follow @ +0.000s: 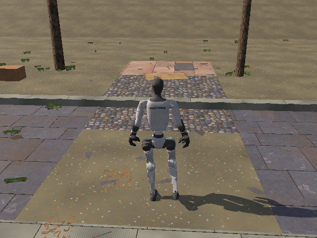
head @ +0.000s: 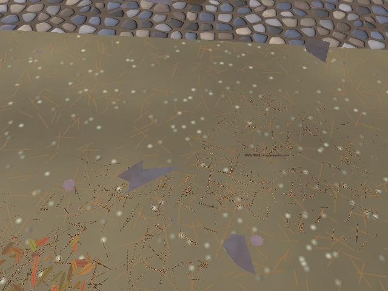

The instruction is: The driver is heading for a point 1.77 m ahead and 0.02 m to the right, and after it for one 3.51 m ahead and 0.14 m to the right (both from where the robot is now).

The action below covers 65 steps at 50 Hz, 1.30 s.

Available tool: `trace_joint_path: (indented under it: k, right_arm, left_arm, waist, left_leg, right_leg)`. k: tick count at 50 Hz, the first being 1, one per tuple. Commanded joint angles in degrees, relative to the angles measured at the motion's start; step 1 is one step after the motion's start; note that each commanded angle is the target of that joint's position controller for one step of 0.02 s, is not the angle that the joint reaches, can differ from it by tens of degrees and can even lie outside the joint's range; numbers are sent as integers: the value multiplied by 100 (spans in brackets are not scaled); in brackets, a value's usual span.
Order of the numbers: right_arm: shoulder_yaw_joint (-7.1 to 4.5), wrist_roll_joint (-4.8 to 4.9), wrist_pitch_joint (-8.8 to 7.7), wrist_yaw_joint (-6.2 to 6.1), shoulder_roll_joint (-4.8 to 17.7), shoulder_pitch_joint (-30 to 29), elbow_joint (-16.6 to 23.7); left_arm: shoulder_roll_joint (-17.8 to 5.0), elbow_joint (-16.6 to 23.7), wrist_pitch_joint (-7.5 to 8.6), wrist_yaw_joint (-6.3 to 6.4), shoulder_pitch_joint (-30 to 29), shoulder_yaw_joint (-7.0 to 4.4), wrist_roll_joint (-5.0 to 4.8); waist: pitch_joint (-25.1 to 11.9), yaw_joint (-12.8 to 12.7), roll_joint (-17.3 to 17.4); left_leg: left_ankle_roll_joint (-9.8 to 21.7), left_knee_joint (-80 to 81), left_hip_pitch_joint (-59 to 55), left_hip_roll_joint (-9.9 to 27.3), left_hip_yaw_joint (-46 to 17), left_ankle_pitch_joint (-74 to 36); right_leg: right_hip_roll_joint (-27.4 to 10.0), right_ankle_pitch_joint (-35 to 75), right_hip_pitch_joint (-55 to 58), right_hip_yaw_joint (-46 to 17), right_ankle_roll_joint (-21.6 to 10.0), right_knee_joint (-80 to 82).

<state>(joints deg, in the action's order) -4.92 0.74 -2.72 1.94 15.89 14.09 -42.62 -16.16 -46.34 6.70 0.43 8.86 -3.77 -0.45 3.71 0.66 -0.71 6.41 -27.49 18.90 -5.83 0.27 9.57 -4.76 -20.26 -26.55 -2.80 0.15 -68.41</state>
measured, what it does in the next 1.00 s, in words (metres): walks ahead: right foot, then left foot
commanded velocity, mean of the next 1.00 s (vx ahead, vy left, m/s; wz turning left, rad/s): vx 0.50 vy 0.00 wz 0.20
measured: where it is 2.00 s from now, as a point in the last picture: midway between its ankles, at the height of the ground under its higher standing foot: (171, 141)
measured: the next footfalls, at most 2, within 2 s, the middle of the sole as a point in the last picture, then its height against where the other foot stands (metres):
right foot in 0.36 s outside the picture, level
left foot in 0.88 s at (154, 235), level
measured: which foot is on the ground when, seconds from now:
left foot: down 0.00-0.38, up 0.40-0.86, down 0.88-1.00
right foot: up 0.00-0.34, down 0.36-0.90, up 0.92-1.00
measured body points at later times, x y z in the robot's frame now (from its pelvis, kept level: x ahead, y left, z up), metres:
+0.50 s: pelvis +0.29 -0.05 +0.00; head +0.32 -0.06 +0.45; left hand +0.38 +0.23 -0.10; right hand +0.42 -0.31 -0.12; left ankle +0.19 +0.06 -0.65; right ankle +0.35 -0.14 -0.73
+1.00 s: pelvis +0.56 +0.05 +0.00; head +0.59 +0.06 +0.45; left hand +0.56 +0.33 -0.13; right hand +0.77 -0.18 -0.09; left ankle +0.60 +0.14 -0.73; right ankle +0.48 -0.11 -0.64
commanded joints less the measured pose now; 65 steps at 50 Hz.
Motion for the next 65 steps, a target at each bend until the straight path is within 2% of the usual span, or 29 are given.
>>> trace_joint_path:
  k: [1, 4, 7, 12, 15, 17, 18, 19, 20, 21, 22, 23, 24, 26, 28, 34, 38, 41, 43, 44, 45, 46, 47, 48, 49, 51, 54, 60, 65]
  right_arm:
    - [-150, -6, -160, -88, 685, -100, 495]
    - [-199, 11, -151, -216, 871, 205, 437]
    - [-172, 25, -104, -271, 809, 394, 379]
    - [-144, 35, -92, -267, 776, 858, 124]
    - [-166, 16, -30, -299, 840, 900, 51]
    - [-133, 13, 6, -297, 777, 693, 103]
    - [-43, -41, -1, -280, 598, 579, 219]
    - [68, 31, -68, -274, 247, 1330, 234]
    - [97, 79, -132, -267, 361, 1395, 205]
    - [-5, 140, -157, -244, 791, 819, 277]
    - [8, 106, -173, -235, 799, 332, 394]
    - [4, 12, -187, -222, 733, 58, 465]
    - [-20, -36, -176, -218, 678, 73, 456]
    - [15, -18, -132, -209, 459, 282, 385]
    - [54, -49, -114, -225, 355, 95, 466]
    - [168, -30, -198, -144, 146, -1030, 720]
    - [170, 36, -245, -25, 201, -1633, 935]
    - [119, 30, -288, 48, 369, -1557, 982]
    - [-69, -16, -293, 1, 724, -402, 652]
    - [-188, -81, -278, -64, 1080, 654, 429]
    - [-307, -142, -244, -87, 1660, 1127, 326]
    - [-189, -40, -207, -82, 1159, 1270, 278]
    - [-87, -22, -197, -95, 929, 829, 307]
    - [-31, -38, -186, -102, 778, 450, 357]
    - [20, -75, -189, -74, 631, 128, 362]
    - [61, -116, -248, -43, 493, -163, 363]
    - [4, -75, -347, -56, 672, -95, 202]
    - [-38, -12, -286, -166, 899, 395, -134]
    - [-78, 49, -155, -198, 1015, 812, -457]
  left_arm:
    - [-583, 367, -42, 20, 213, -175, 109]
    - [-423, 588, -107, 45, -390, -116, 147]
    - [-274, 709, -69, -27, -912, -36, 101]
    - [-391, 923, 43, -193, -1493, -16, 23]
    - [-557, 948, 110, -247, -1336, -67, 16]
    - [-777, 701, 150, -216, -421, -194, 54]
    - [-1019, 560, 163, -193, 488, -268, 138]
    - [-1481, 387, 115, -179, 1337, -410, 192]
    - [-1129, 206, 74, -246, 1535, -328, 20]
    - [-760, 264, 37, -231, 1192, -214, -71]
    - [-627, 357, -25, -205, 799, -152, -17]
    - [-512, 371, -60, -205, 526, -94, 37]
    - [-414, 389, -46, -202, 386, -44, 93]
    - [-420, 333, -17, -206, 367, -33, 84]
    - [-601, 243, 10, -178, 467, -73, 41]
    - [-840, -7, -92, -100, 972, -110, -62]
    - [-890, -223, -204, -89, 1387, -109, -89]
    - [-1019, -299, -305, -46, 1379, -151, -96]
    - [-1024, -271, -353, -18, 1203, -136, -94]
    - [-811, -135, -336, -4, 1132, -36, 6]
    - [-149, 9, -210, -41, 1784, 179, 52]
    - [-503, -97, -87, -90, 1643, 114, -37]
    - [-883, 74, -22, -126, 1121, 1, -178]
    - [-840, 164, -7, -124, 733, 16, -177]
    - [-771, 192, -31, -111, 569, 5, -85]
    - [-607, 120, -169, -97, 782, -4, -26]
    - [-419, 179, -292, -59, 655, 32, 27]
    - [-243, 487, -208, -151, -560, 119, 15]
    - [-375, 776, -149, -290, -1170, 109, -36]
  waist:
    - [-695, -212, 192]
    - [-475, -48, 267]
    - [-407, 190, 509]
    - [-222, 491, 600]
    - [-204, 358, 759]
    - [-666, -146, 774]
    - [-1461, -566, 506]
    - [-2398, -512, -884]
    - [-2393, -548, -1576]
    - [-1431, -616, -904]
    - [-893, -528, -420]
    - [-456, -378, -196]
    - [-358, -211, -267]
    - [-408, -65, -448]
    - [-358, -62, -411]
    - [-232, -448, -277]
    - [-53, -623, -301]
    - [-140, -415, -415]
    - [-868, 244, -382]
    - [-1681, 676, -77]
    - [-2492, 456, 1380]
    - [-2816, 623, 1451]
    - [-1780, 579, 1064]
    - [-1233, 430, 644]
    - [-785, 241, 403]
    - [-579, -96, 558]
    - [-416, -205, 482]
    - [-142, 189, 363]
    - [-2, 336, 411]
  left_leg:
    - [1091, 1444, -937, 1508, -1996, -1392]
    - [976, 1501, -664, 1299, -1652, -1513]
    - [689, 1439, -576, 1061, -1354, -1005]
    - [610, 1123, -1171, 1426, -1687, -681]
    - [521, 753, -1750, 1701, -1991, -1300]
    - [323, -167, -1764, 1383, -1752, -2816]
    - [134, -1461, -1107, 1082, -1477, -2517]
    - [-365, -3615, 946, 236, -881, -455]
    - [-446, -4478, 2088, 49, -1046, 2309]
    - [-414, -4884, 2625, 405, -1132, 1996]
    - [-390, -4766, 2609, 692, -854, 1509]
    - [-401, -4349, 2484, 895, -694, 1157]
    - [-409, -4002, 2189, 1087, -676, 901]
    - [-478, -3632, 1822, 1192, -542, 726]
    - [-589, -3153, 1951, 1257, -426, 433]
    - [-685, -1020, 1652, 1081, -141, -1302]
    - [-579, -419, 1713, 936, -104, -1239]
    - [-351, -121, 1382, 803, -49, -620]
    - [-60, 132, -378, 533, 206, -671]
    - [285, -182, -2137, 1253, -515, -975]
    - [1218, 75, -4314, 2705, -3103, -327]
    - [1407, 753, -4410, 2898, -4240, 428]
    - [1115, 891, -3645, 2672, -3399, 585]
    - [922, 1017, -2790, 2396, -2664, 334]
    - [824, 1238, -1985, 2164, -2191, -104]
    - [761, 1629, -1124, 1904, -1683, -561]
    - [864, 1929, -756, 1845, -1176, -1106]
    - [558, 2028, -898, 1577, -444, -1077]
    - [451, 1621, -1845, 1988, -609, -1125]
  right_leg:
    - [-252, 435, -829, -148, 151, 544]
    - [-94, 1285, -1018, -54, 353, 1608]
    - [129, 2386, -707, 3, 356, 2945]
    - [253, 2623, -609, 6, 133, 3806]
    - [325, 1859, -512, 67, -130, 4051]
    - [516, 1808, 750, 288, -435, 4359]
    - [-118, 2017, 2274, -324, -814, 4087]
    - [-1346, 1231, 4547, -2542, -1724, 4205]
    - [-1773, -13, 4862, -4102, -1938, 5057]
    - [-1623, -723, 4172, -3567, -1661, 5183]
    - [-1395, -492, 3373, -2823, -1457, 5286]
    - [-1146, 40, 2624, -2301, -1393, 5483]
    - [-961, 541, 2197, -1953, -1316, 5614]
    - [-752, 1217, 1827, -1477, -1332, 5815]
    - [-738, 1867, 1751, -1118, -1416, 5965]
    - [-465, 2427, 1910, -272, -1160, 6014]
    - [-761, 2425, 2511, -383, -1120, 5783]
    - [-959, 3207, 2969, -432, -978, 5335]
    - [-632, 4739, 2745, -89, -758, 4014]
    - [-364, 3831, 1722, 119, -555, 2540]
    - [621, 575, -664, 355, -136, 290]
    - [638, -1251, -1451, -348, -137, -509]
    - [302, -940, -1925, -326, -188, -730]
    - [23, -427, -1837, -161, -208, -486]
    - [-135, -93, -1625, -84, -166, -78]
    - [-312, 294, -996, -110, -91, 346]
    - [-354, 800, -1027, -41, 68, 928]
    - [-115, 2603, -839, 179, 81, 3056]
    - [25, 2173, -989, 139, -141, 3768]
Over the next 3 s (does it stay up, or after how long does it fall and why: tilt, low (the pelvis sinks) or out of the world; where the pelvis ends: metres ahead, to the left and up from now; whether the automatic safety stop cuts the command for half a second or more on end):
stays up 1.66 0.13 -0.01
